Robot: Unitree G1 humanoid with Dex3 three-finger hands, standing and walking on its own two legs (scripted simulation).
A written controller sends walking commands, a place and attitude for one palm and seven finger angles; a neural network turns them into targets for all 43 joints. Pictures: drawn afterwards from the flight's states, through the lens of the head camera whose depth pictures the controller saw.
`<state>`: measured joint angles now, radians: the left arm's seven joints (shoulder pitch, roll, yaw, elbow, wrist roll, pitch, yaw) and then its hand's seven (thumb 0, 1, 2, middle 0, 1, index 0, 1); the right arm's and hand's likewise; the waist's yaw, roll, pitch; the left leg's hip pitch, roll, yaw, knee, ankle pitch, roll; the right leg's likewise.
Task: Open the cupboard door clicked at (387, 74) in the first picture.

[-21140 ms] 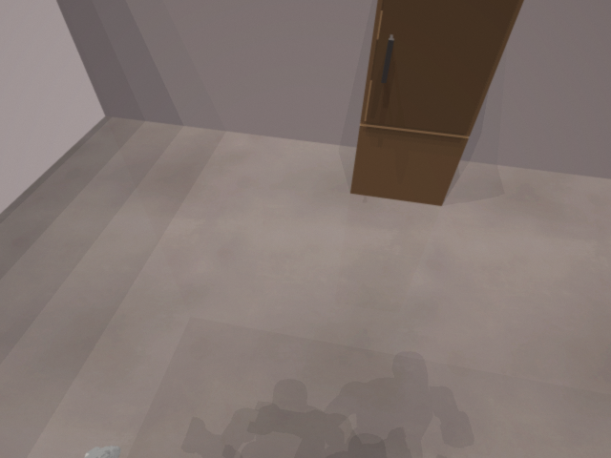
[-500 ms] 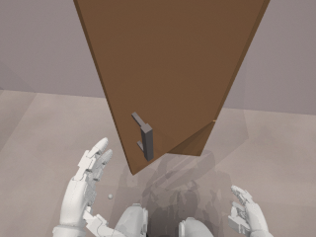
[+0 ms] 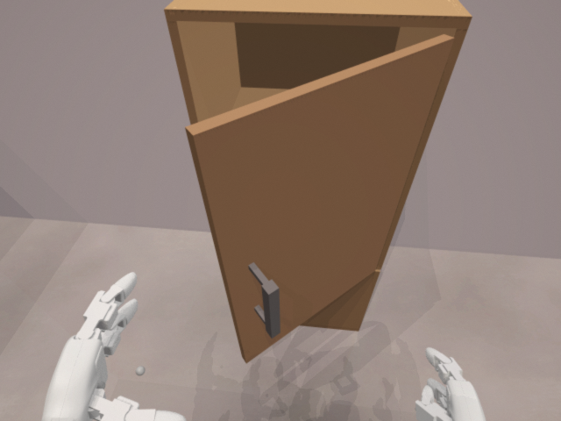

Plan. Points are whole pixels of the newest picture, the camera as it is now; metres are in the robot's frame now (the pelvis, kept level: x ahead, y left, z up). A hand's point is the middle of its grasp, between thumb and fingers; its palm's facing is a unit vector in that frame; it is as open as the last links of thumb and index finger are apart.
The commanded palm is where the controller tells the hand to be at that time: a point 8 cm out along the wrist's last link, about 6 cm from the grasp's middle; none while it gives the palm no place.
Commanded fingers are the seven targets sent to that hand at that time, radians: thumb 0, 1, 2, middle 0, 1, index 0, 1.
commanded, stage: draw the hand back to the body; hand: left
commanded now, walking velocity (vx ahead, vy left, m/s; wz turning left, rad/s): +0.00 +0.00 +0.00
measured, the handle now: (264, 302) +0.32 +0.06 -0.02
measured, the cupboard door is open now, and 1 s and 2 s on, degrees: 42 42 42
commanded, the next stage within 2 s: step back with the hand held close in 0.94 s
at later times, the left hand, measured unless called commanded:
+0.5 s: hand (31, 291) +0.20 +0.26 +0.19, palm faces +0.39 -0.82 -0.40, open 9.8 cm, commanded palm +0.15 +0.30 +0.22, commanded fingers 0.00 0.83 0.87 -0.20 -0.30 -0.20 -0.30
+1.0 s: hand (18, 286) +0.19 +0.26 +0.21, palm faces +0.44 -0.81 -0.39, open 7.5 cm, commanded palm +0.15 +0.30 +0.23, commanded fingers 0.00 0.90 0.90 -0.20 -0.30 -0.20 -0.30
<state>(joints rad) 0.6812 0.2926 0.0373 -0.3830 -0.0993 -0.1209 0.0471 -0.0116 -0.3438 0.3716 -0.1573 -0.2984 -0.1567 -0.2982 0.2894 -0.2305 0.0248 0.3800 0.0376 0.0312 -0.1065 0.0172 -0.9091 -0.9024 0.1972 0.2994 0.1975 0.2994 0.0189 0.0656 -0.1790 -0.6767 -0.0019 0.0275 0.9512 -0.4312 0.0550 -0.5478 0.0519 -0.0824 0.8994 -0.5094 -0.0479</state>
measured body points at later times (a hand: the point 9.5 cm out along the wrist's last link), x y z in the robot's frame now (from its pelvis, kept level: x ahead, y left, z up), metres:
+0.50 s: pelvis +0.02 +0.01 +0.05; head -0.01 -0.01 +0.50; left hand +0.17 +0.30 +0.21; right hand +0.21 -0.20 -0.02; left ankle +0.03 +0.08 -0.69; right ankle -0.03 -0.09 -0.69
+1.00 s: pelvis +0.01 +0.00 +0.05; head -0.02 -0.02 +0.50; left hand +0.16 +0.30 +0.23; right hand +0.19 -0.23 -0.03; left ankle +0.03 +0.08 -0.69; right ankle -0.03 -0.09 -0.69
